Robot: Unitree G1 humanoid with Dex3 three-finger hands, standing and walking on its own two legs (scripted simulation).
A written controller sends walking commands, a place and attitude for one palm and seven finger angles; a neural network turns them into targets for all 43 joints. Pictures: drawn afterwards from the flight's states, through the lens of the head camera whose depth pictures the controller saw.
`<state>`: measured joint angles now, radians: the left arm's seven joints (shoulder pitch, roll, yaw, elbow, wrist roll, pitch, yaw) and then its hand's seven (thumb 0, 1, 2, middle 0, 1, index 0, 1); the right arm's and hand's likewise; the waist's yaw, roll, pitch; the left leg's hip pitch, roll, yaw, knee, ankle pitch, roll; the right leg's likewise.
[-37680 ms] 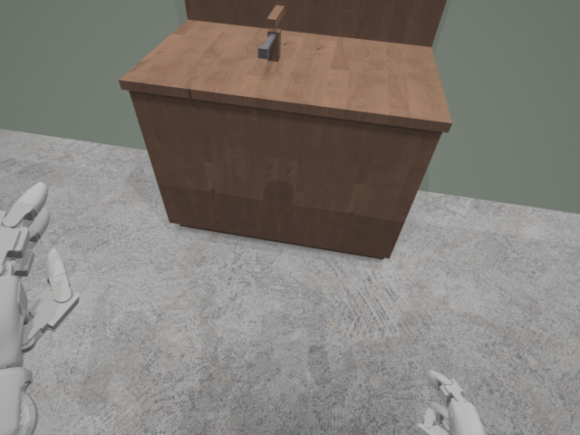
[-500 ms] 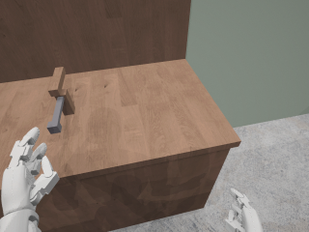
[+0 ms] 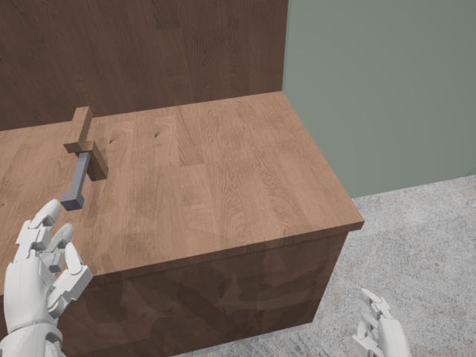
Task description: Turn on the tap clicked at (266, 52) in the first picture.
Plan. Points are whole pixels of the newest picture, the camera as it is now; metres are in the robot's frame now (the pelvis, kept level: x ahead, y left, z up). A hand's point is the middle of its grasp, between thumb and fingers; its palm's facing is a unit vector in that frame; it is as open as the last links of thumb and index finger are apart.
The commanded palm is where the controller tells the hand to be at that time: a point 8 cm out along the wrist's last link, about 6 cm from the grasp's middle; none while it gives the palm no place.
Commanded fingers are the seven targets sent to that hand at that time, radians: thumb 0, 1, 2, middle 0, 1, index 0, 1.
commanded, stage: turn the palm inward beside the body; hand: left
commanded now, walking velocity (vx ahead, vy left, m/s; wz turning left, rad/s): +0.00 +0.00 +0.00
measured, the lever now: (72, 200) +0.34 +0.37 +0.08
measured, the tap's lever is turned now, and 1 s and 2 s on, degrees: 0 0 0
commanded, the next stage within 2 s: reach beside the lever's end, fingers flat in 0.02 s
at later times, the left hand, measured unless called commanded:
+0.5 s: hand (75, 259) +0.21 +0.26 +0.12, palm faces +0.51 -0.85 -0.13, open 7.4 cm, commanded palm +0.15 +0.30 +0.13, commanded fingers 0.00 0.90 0.90 -0.20 -0.30 -0.20 -0.30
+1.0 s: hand (73, 240) +0.24 +0.29 +0.11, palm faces +0.51 -0.85 -0.11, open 7.5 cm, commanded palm +0.19 +0.34 +0.11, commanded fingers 0.00 0.90 0.90 -0.18 -0.24 -0.18 -0.24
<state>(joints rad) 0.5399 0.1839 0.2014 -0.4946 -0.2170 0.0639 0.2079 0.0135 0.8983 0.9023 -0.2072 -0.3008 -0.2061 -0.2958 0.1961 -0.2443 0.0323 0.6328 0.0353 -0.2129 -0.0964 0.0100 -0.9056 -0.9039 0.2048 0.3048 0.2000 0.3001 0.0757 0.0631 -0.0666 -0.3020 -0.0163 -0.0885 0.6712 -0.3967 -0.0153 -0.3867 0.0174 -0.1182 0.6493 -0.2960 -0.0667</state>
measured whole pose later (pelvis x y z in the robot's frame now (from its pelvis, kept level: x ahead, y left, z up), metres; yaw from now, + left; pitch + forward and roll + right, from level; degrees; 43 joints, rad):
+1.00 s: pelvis -0.01 +0.02 +0.00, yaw -1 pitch +3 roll +0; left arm 0.21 0.24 0.31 -0.10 -0.22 -0.01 0.17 0.01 0.90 0.90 -0.19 -0.26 -0.19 -0.26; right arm 0.17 -0.23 0.04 0.69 0.03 -0.20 -0.12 0.01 -0.90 -0.90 0.21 0.30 0.20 0.30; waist 0.05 0.04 -0.04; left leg -0.33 -0.04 -0.06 0.65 -0.36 0.01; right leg -0.42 -0.01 -0.09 0.62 -0.25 -0.04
